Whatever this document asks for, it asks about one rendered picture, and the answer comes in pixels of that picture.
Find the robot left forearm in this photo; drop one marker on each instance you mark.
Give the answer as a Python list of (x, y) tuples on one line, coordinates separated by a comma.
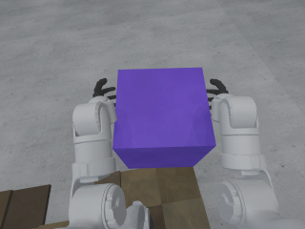
[(92, 134)]

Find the robot left upper arm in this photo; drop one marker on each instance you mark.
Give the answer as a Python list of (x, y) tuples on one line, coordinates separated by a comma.
[(97, 206)]

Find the robot right hand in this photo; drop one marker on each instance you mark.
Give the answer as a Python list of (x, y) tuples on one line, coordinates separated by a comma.
[(221, 90)]

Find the robot left thigh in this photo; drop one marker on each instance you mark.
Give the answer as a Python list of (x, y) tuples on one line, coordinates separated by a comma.
[(138, 217)]

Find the carton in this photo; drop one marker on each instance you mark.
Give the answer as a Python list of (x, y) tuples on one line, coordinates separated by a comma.
[(163, 118)]

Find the robot left shin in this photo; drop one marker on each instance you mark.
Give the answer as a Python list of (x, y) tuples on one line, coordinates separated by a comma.
[(137, 202)]

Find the robot right upper arm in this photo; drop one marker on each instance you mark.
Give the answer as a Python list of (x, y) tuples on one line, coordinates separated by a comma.
[(250, 203)]

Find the robot right forearm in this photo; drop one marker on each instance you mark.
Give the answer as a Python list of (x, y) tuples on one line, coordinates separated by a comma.
[(240, 141)]

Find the robot left hand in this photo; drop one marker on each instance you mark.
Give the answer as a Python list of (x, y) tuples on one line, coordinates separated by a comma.
[(98, 91)]

